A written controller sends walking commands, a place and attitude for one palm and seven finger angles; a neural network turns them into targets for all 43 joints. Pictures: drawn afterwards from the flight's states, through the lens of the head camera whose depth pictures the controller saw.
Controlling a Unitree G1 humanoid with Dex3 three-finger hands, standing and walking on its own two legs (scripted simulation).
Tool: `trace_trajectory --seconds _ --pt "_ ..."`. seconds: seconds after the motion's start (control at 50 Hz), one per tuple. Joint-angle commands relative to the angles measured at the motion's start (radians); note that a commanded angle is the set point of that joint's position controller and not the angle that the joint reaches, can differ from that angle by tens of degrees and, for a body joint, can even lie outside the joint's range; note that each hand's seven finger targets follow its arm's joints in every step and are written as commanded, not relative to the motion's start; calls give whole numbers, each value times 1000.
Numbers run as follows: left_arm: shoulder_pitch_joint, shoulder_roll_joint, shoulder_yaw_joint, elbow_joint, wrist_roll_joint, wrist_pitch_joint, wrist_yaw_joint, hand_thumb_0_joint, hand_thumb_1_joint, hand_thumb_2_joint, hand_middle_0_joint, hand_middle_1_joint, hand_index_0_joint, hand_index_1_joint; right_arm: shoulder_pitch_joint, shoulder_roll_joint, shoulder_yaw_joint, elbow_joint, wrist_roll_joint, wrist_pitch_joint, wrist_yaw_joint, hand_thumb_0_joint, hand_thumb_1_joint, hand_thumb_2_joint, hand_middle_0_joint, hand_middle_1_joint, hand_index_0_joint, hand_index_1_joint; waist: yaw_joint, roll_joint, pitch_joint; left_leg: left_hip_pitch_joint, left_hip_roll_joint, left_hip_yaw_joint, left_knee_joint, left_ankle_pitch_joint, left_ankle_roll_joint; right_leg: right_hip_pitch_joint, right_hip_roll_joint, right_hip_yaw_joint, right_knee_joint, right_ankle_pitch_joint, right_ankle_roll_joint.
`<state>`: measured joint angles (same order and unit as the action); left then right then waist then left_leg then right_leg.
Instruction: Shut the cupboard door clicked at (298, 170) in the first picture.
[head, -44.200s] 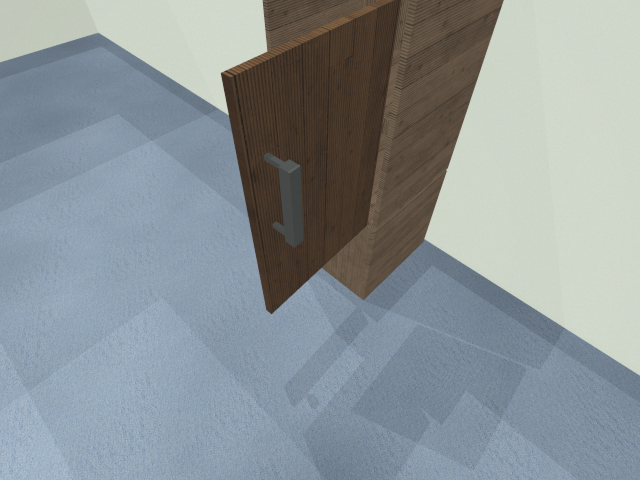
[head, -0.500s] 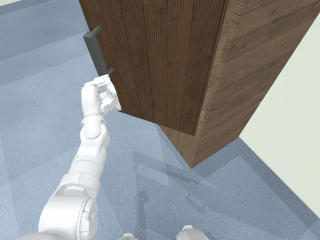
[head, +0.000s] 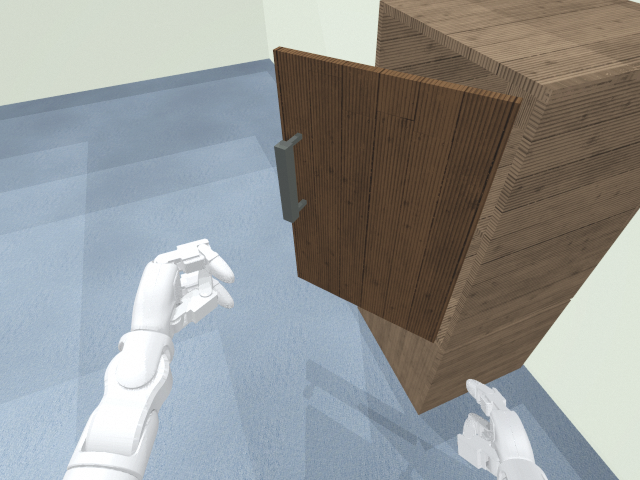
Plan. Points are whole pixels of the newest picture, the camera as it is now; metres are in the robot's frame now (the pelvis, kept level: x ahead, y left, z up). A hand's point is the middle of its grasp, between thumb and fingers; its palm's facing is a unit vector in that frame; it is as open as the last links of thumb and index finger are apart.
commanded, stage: draw the hand back to the body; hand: left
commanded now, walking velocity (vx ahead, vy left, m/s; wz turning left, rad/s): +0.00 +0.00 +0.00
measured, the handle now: (294, 178) +0.65 +0.11 +0.02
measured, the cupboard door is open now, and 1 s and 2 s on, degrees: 36 36 36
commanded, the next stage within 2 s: step back with the hand held close in 0.84 s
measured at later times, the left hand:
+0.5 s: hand (35, 346) +0.19 +0.28 +0.16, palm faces +0.46 -0.77 -0.43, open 6.4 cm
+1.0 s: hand (39, 353) +0.18 +0.27 +0.16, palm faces +0.47 -0.79 -0.40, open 7.4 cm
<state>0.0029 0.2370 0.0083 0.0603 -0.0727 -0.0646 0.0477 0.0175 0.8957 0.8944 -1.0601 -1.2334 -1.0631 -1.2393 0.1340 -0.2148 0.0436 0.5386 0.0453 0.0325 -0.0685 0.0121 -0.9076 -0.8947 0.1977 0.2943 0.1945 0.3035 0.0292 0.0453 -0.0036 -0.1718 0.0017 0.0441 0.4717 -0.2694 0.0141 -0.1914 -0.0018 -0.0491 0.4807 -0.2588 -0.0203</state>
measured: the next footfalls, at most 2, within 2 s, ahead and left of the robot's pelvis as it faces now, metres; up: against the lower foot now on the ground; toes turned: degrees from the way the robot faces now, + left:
none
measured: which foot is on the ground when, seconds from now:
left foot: down 0.00-1.00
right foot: down 0.00-1.00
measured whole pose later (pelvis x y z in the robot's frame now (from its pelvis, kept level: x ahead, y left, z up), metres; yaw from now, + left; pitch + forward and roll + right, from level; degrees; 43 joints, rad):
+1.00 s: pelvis +0.00 +0.01 +0.00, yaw +0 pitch -4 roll -1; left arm 0.46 0.34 0.35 -0.36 -0.07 -0.10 0.10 0.02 0.89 0.89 -0.21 -0.30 -0.21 -0.31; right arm 0.20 -0.22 0.02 0.63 0.02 -0.08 -0.07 0.02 -0.90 -0.89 0.20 0.29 0.20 0.30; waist 0.06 0.07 0.01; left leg -0.10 0.00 0.04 0.42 -0.24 0.02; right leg -0.09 0.00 -0.06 0.39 -0.22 -0.01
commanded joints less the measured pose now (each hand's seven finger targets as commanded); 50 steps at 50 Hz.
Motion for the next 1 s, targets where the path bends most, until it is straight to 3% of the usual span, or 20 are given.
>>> trace_trajectory --seconds 0.0,0.02,0.14,0.18,0.2,0.36,0.44,0.46,0.5,0.6,0.68,0.7,0.74,0.78,0.8,0.86,0.94,0.96,0.98 --pt "-141 124 94 -347 5 -25 20 0 900 900 -805 -960 -805 -960 -60 -102 -26 -127 -15 -42 -8 0 -900 -900 200 300 200 300 -13 -11 -133 88 9 -30 -110 234 15 106 -3 23 -111 245 2" --pt "-128 135 106 -392 9 -25 23 0 900 900 -777 -930 -777 -930 -62 -102 -26 -128 -17 -47 -5 0 -900 -900 200 300 200 300 -12 17 -147 103 10 -34 -116 253 11 117 -2 20 -112 252 -1" --pt "33 187 192 -531 12 -15 46 0 900 900 -613 -750 -613 -750 -71 -102 -25 -124 -32 -70 -4 0 -900 -900 200 300 200 300 3 8 -137 117 11 -46 -123 315 3 149 1 6 -120 280 0" --pt "111 228 250 -528 10 -11 53 0 900 900 -558 -690 -558 -690 -72 -107 -29 -115 -35 -75 -7 0 -900 -900 200 300 200 300 13 -9 -115 101 10 -45 -126 309 3 154 1 6 -131 274 1" --pt "119 217 251 -562 9 -16 54 0 900 900 -530 -660 -530 -660 -77 -102 -29 -118 -32 -77 -5 0 -900 -900 200 300 200 300 11 7 -119 101 11 -46 -127 315 0 159 -2 7 -126 273 1" --pt "333 296 415 -647 1 -44 71 0 900 900 -310 -420 -310 -420 -71 -105 -51 -94 -32 -115 -2 0 -900 -900 200 300 200 300 30 20 -103 76 14 -38 -114 339 -4 157 -5 1 -122 278 9" --pt "422 337 500 -645 -7 -59 79 0 900 900 -200 -300 -200 -300 -68 -107 -61 -86 -26 -133 -6 0 -900 -900 200 300 200 300 39 14 -66 47 16 -30 -117 285 -2 140 -4 4 -130 237 10" --pt "407 289 450 -637 -2 -62 75 0 900 900 -200 -300 -200 -300 -66 -108 -60 -79 -27 -137 -5 0 -900 -900 200 300 200 300 27 16 -50 49 15 -28 -119 273 0 120 -5 4 -133 222 11" --pt "370 265 414 -616 2 -63 76 0 900 900 -200 -300 -200 -300 -64 -120 -64 -70 -26 -149 -6 0 -900 -900 200 300 200 300 17 9 -4 40 17 -33 -129 224 3 88 -8 5 -146 169 13" --pt "327 286 422 -613 7 -73 86 0 900 900 -200 -300 -200 -300 -66 -123 -67 -64 -28 -163 -19 0 -900 -900 200 300 200 300 20 -18 -14 48 10 -34 -139 142 15 82 -10 13 -161 90 14" --pt "339 341 476 -647 11 -85 95 0 900 900 -200 -300 -200 -300 -70 -122 -65 -57 -33 -177 -22 0 -900 -900 200 300 200 300 38 36 -63 48 4 -36 -134 167 11 129 -8 17 -154 120 8" --pt "337 315 456 -657 10 -87 93 0 900 900 -200 -300 -200 -300 -77 -111 -61 -63 -32 -179 -21 0 -900 -900 200 300 200 300 36 46 -55 45 4 -32 -135 164 10 125 -10 16 -153 116 9" --pt "353 312 459 -653 9 -89 93 0 900 900 -200 -300 -200 -300 -72 -108 -59 -60 -33 -182 -19 0 -900 -900 200 300 200 300 35 68 -35 42 4 -32 -137 169 5 121 -6 15 -154 123 6" --pt "365 321 472 -633 9 -86 90 0 900 900 -200 -300 -200 -300 -72 -112 -60 -55 -33 -183 -18 0 -900 -900 200 300 200 300 36 49 -6 32 9 -34 -141 161 2 111 -3 14 -166 113 5" --pt "355 306 457 -652 7 -89 88 0 900 900 -200 -300 -200 -300 -75 -108 -60 -62 -31 -183 -17 0 -900 -900 200 300 200 300 33 68 -21 39 9 -29 -142 158 2 115 -6 18 -161 111 7" --pt "375 291 454 -614 3 -86 82 0 900 900 -200 -300 -200 -300 -70 -108 -62 -61 -31 -178 -14 0 -900 -900 200 300 200 300 30 12 -3 33 12 -28 -144 153 4 102 -2 16 -167 102 10" --pt "378 296 459 -611 1 -86 79 0 900 900 -200 -300 -200 -300 -71 -112 -65 -61 -33 -176 -14 0 -900 -900 200 300 200 300 32 10 -21 42 10 -24 -141 157 9 109 -5 19 -167 109 11" --pt "289 389 545 -662 8 -121 86 0 900 900 -200 -300 -200 -300 -64 -148 -77 -97 -25 -153 -10 0 -900 -900 200 300 200 300 -5 7 12 -48 34 -45 -82 87 28 32 -59 115 -202 141 4" --pt "306 408 566 -635 13 -136 88 0 900 900 -200 -300 -200 -300 -61 -135 -74 -81 -29 -143 -12 0 -900 -900 200 300 200 300 -4 -20 4 -57 26 -59 -51 60 27 19 -98 141 -218 131 -10"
